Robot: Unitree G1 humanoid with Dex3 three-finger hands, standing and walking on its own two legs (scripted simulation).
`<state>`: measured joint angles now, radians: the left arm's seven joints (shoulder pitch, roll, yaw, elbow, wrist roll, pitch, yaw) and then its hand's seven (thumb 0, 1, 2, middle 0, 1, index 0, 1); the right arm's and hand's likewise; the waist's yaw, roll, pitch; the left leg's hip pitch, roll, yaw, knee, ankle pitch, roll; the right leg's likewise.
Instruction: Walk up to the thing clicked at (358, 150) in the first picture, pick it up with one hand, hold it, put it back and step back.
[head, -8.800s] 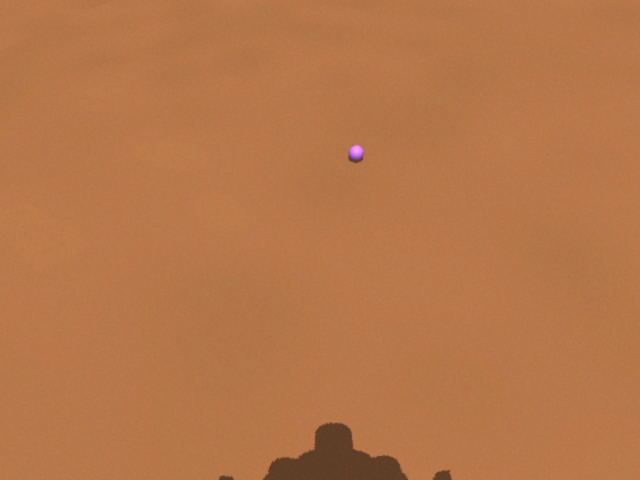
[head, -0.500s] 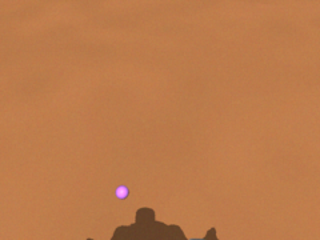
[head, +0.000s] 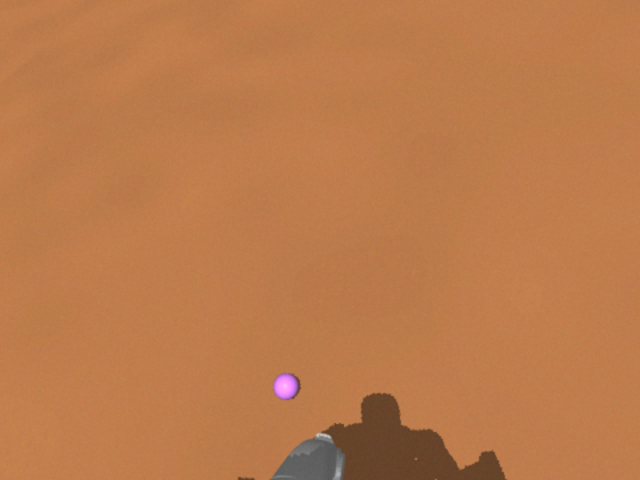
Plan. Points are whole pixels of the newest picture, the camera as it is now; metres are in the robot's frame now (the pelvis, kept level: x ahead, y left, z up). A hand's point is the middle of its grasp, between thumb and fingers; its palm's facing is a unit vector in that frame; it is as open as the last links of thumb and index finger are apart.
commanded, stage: walk up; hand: left
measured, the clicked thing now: (285, 386) +0.47 +0.28 -0.73
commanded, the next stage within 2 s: none
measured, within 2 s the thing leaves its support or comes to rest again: neither
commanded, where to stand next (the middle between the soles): +0.07 +0.06 m, yaw -3 degrees
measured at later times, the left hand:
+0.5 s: hand out of the picture +0.08 +0.36 -0.16, palm faces -0.05 -0.91 -0.40, open 7.3 cm
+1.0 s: hand out of the picture +0.01 +0.36 -0.14, palm faces -0.13 -0.90 -0.42, open 7.3 cm
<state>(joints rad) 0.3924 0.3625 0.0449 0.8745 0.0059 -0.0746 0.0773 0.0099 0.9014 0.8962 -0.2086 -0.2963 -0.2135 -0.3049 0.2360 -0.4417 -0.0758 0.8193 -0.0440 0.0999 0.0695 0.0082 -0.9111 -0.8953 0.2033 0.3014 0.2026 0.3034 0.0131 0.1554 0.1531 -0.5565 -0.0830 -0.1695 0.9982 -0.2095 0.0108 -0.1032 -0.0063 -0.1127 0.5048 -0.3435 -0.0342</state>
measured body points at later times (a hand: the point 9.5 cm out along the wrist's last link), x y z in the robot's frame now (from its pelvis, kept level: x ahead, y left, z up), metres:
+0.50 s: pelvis +0.02 +0.09 -0.01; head +0.08 +0.10 +0.43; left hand +0.08 +0.41 -0.13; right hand +0.16 -0.21 -0.11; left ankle +0.07 +0.17 -0.74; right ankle +0.03 -0.06 -0.67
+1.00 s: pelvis -0.04 +0.08 +0.00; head -0.04 +0.07 +0.45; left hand +0.02 +0.41 -0.11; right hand -0.05 -0.26 -0.12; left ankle +0.07 +0.20 -0.68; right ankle -0.07 -0.05 -0.73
